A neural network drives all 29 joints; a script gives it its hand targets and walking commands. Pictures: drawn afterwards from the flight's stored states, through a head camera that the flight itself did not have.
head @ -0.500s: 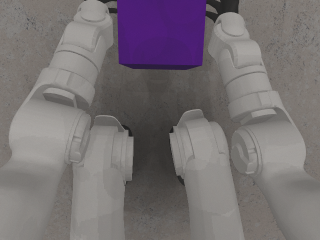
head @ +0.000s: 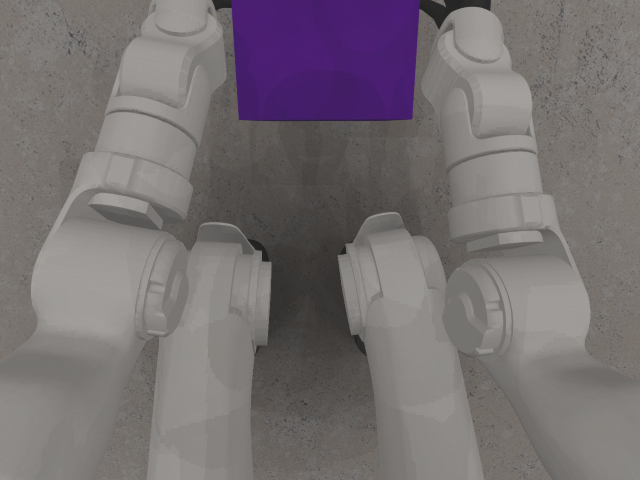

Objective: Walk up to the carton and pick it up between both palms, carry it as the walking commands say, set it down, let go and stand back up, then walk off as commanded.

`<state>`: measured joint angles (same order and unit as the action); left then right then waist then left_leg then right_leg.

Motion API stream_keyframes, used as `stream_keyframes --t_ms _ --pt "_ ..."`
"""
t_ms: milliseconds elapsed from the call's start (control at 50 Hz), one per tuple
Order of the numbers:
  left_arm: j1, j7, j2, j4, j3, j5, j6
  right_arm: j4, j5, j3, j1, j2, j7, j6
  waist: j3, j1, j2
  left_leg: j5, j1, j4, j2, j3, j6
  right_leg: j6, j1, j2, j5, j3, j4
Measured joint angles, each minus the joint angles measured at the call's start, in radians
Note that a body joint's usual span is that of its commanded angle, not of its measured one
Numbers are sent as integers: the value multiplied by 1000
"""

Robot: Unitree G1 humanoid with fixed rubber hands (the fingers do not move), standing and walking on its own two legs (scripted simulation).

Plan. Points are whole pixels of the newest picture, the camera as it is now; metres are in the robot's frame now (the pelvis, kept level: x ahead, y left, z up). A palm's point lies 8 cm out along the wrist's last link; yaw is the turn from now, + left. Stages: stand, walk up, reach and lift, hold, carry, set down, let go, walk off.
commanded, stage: reach and lift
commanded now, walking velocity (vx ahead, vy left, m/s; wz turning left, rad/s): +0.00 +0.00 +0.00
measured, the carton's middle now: (326, 36) +0.53 -0.03 -0.21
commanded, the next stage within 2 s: none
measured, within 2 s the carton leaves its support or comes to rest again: neither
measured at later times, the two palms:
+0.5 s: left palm out of the picture +0.52 +0.09 -0.08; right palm (494, 12) +0.50 -0.14 -0.07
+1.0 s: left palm out of the picture +0.50 +0.10 -0.02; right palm (545, 9) +0.48 -0.14 +0.00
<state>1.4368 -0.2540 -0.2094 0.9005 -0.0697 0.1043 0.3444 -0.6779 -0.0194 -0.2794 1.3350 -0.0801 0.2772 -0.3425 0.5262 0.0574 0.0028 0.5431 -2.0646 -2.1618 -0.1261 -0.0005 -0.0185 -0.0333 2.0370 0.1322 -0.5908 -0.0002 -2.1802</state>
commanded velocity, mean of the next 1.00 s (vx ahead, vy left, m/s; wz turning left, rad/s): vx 0.00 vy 0.00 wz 0.00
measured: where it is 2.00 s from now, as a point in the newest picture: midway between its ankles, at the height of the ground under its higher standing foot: (307, 318)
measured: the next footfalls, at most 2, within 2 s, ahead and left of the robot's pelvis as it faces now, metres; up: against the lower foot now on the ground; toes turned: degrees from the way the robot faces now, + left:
none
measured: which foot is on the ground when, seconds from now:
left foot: down 0.00-1.00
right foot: down 0.00-1.00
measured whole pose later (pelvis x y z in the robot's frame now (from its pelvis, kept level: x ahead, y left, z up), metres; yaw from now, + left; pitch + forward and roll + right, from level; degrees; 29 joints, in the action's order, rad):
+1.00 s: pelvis -0.02 +0.01 +0.08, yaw +1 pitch +19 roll -1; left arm 1.29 -0.23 -0.11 0.71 -0.17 0.00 0.48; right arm -0.47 0.07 -0.35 1.20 0.01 0.25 -0.48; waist 0.53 0.06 -0.02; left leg 0.49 -1.73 -1.89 -0.14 0.02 -0.01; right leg -0.04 1.70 0.12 -0.54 -0.03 -1.91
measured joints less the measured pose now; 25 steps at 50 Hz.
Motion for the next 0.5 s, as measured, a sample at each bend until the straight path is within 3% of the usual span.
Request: stream_keyframes --t_ms 260,500 --pt "-99 0 36 -122 -35 -12 30 121 15 -20 -78 43 -5 -41 1 -1 -2 -14 72 63 -10 10 -5 5 -74 -9 9 -3 60" --pt "-82 12 52 -131 -72 -58 67 141 52 -51 -62 56 -14 -81 0 3 -18 -44 140 129 -13 11 0 -1 -142 -10 38 -14 125"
